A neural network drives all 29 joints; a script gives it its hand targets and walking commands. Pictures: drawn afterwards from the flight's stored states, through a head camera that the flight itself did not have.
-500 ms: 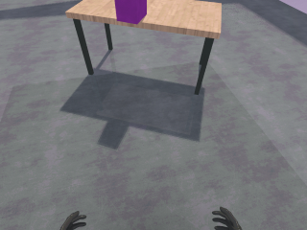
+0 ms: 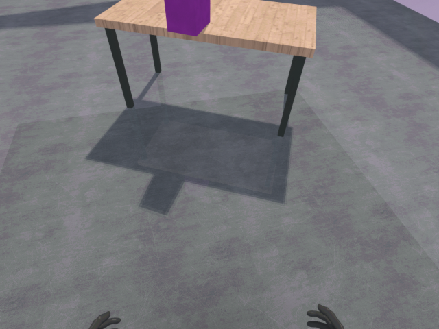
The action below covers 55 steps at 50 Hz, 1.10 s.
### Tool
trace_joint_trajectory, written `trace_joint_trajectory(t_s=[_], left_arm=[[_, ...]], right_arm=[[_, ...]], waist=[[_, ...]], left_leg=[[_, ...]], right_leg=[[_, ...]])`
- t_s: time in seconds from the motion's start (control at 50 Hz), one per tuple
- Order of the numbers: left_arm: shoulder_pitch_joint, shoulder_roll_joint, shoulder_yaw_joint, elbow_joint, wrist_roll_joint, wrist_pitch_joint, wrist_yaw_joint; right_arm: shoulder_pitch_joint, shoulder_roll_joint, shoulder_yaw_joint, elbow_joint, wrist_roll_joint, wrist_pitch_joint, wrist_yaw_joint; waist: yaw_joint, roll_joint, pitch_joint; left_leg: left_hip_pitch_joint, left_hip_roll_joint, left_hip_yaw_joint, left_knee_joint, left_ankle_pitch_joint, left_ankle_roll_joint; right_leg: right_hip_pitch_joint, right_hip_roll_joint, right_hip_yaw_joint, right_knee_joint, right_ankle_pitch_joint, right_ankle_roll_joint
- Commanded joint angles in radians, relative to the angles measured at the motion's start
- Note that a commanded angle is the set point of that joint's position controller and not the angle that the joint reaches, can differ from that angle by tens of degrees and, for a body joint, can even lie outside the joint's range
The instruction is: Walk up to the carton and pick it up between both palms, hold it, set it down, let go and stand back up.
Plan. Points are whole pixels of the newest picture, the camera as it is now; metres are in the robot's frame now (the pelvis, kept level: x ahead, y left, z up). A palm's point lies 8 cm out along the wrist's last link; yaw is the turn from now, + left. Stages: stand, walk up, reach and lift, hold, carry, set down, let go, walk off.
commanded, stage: stand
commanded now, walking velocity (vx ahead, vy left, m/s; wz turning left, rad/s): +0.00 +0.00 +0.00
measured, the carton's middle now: (188, 2) +1.60 +0.12 -0.01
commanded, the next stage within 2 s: walk up in 1.58 s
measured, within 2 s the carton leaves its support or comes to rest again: neither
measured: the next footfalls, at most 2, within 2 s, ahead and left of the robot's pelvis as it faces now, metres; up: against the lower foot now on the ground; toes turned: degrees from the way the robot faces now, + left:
none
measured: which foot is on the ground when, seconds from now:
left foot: down 0.00-1.00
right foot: down 0.00-1.00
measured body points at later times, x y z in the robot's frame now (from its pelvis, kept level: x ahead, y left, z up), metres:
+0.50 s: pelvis +0.00 +0.00 +0.00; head +0.01 +0.00 +0.45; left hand +0.11 +0.23 -0.12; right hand +0.10 -0.23 -0.12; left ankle +0.01 +0.12 -0.72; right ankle +0.01 -0.12 -0.72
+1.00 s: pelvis +0.00 +0.00 +0.01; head +0.02 +0.00 +0.46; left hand +0.08 +0.23 -0.13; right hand +0.07 -0.24 -0.13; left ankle +0.01 +0.12 -0.72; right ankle +0.01 -0.12 -0.72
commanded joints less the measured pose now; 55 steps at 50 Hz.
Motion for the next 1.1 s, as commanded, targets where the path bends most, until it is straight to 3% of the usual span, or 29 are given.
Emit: trace_joint_trajectory(t_s=[0.0, 0.08, 0.1, 0.14, 0.22, 0.26, 0.32, 0.46, 0.56, 0.62, 0.7, 0.84, 0.88, 0.94, 1.04, 1.08], left_arm=[[-0.011, 0.073, 0.020, -0.068, 0.000, -0.011, 0.003], [0.005, 0.084, 0.022, -0.054, -0.001, -0.013, 0.003], [0.005, 0.075, 0.023, -0.056, 0.000, -0.015, 0.003], [0.003, 0.085, 0.026, -0.050, -0.001, -0.015, 0.003], [0.000, 0.084, 0.027, -0.046, -0.004, -0.016, 0.006], [0.001, 0.087, 0.028, -0.038, -0.003, -0.018, 0.009], [0.018, 0.082, 0.029, -0.031, -0.003, -0.013, 0.008], [0.014, 0.097, 0.033, -0.010, -0.001, -0.015, 0.009], [0.018, 0.090, 0.034, 0.005, -0.003, -0.013, 0.010], [0.033, 0.078, 0.031, 0.018, -0.004, -0.014, 0.014], [0.033, 0.081, 0.033, 0.034, -0.005, -0.013, 0.014], [0.042, 0.091, 0.036, 0.073, -0.003, -0.015, 0.017], [0.045, 0.083, 0.035, 0.085, -0.005, -0.017, 0.019], [0.039, 0.097, 0.040, 0.102, -0.005, -0.016, 0.021], [0.055, 0.087, 0.041, 0.140, -0.007, -0.015, 0.026], [0.060, 0.083, 0.040, 0.159, -0.011, -0.014, 0.026]], right_arm=[[0.001, -0.074, -0.019, -0.067, 0.000, -0.010, -0.002], [0.013, -0.086, -0.026, -0.058, 0.001, -0.014, -0.003], [0.010, -0.089, -0.027, -0.055, 0.000, -0.015, -0.007], [0.004, -0.075, -0.025, -0.055, 0.002, -0.012, -0.005], [0.015, -0.093, -0.031, -0.043, 0.001, -0.014, -0.005], [0.020, -0.080, -0.028, -0.040, 0.002, -0.016, -0.006], [0.017, -0.084, -0.031, -0.030, 0.000, -0.014, -0.005], [0.022, -0.074, -0.032, -0.015, 0.004, -0.012, -0.007], [0.021, -0.086, -0.036, 0.002, 0.001, -0.013, -0.006], [0.033, -0.084, -0.035, 0.015, 0.001, -0.015, -0.009], [0.036, -0.085, -0.038, 0.034, 0.001, -0.017, -0.010], [0.060, -0.078, -0.038, 0.078, 0.004, -0.013, -0.014], [0.049, -0.092, -0.042, 0.090, 0.003, -0.015, -0.015], [0.060, -0.082, -0.039, 0.114, 0.006, -0.014, -0.013], [0.072, -0.088, -0.041, 0.156, 0.005, -0.016, -0.019], [0.078, -0.094, -0.042, 0.173, 0.007, -0.016, -0.018]], waist=[[-0.004, -0.012, -0.013], [-0.001, -0.015, -0.011], [0.001, 0.017, -0.025], [-0.001, -0.008, -0.010], [-0.003, 0.006, -0.034], [-0.006, -0.029, -0.021], [0.000, 0.017, -0.007], [-0.006, -0.022, 0.012], [-0.002, 0.007, -0.002], [0.002, -0.023, -0.014], [-0.004, 0.012, -0.002], [-0.009, -0.035, 0.012], [-0.006, 0.003, 0.006], [-0.010, -0.022, 0.012], [-0.003, 0.011, 0.003], [-0.006, -0.005, 0.021]], left_leg=[[-0.007, 0.041, -0.058, -0.131, 0.083, 0.028], [0.003, 0.042, -0.060, -0.135, 0.096, 0.028], [-0.007, 0.048, -0.065, -0.141, 0.103, 0.031], [0.005, 0.042, -0.059, -0.135, 0.113, 0.031], [0.024, 0.046, -0.058, -0.138, 0.127, 0.030], [0.024, 0.046, -0.058, -0.133, 0.145, 0.030], [0.014, 0.050, -0.064, -0.155, 0.119, 0.032], [0.015, 0.041, -0.057, -0.153, 0.103, 0.029], [0.020, 0.049, -0.069, -0.174, 0.094, 0.033], [0.033, 0.050, -0.063, -0.167, 0.116, 0.034], [0.034, 0.057, -0.074, -0.182, 0.129, 0.039], [0.055, 0.051, -0.064, -0.181, 0.128, 0.035], [0.060, 0.053, -0.062, -0.189, 0.130, 0.033], [0.052, 0.051, -0.065, -0.194, 0.116, 0.031], [0.062, 0.059, -0.071, -0.214, 0.153, 0.036], [0.054, 0.060, -0.074, -0.224, 0.143, 0.038]], right_leg=[[0.004, -0.038, 0.050, -0.116, 0.098, -0.026], [0.002, -0.038, 0.053, -0.119, 0.098, -0.026], [0.032, -0.037, 0.044, -0.109, 0.115, -0.025], [0.012, -0.039, 0.051, -0.118, 0.118, -0.026], [0.025, -0.043, 0.056, -0.121, 0.134, -0.029], [0.023, -0.046, 0.055, -0.123, 0.143, -0.028], [0.030, -0.042, 0.052, -0.121, 0.126, -0.027], [0.014, -0.051, 0.066, -0.152, 0.116, -0.032], [0.031, -0.041, 0.056, -0.143, 0.099, -0.028], [0.046, -0.046, 0.059, -0.146, 0.126, -0.029], [0.044, -0.042, 0.050, -0.146, 0.130, -0.028], [0.040, -0.056, 0.070, -0.179, 0.134, -0.032], [0.048, -0.054, 0.067, -0.177, 0.133, -0.031], [0.052, -0.053, 0.069, -0.189, 0.123, -0.035], [0.089, -0.055, 0.063, -0.184, 0.155, -0.035], [0.090, -0.052, 0.058, -0.189, 0.159, -0.030]])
